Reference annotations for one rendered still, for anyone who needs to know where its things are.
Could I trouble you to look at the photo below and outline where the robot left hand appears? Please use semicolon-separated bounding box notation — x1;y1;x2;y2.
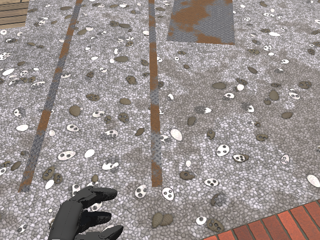
48;185;124;240

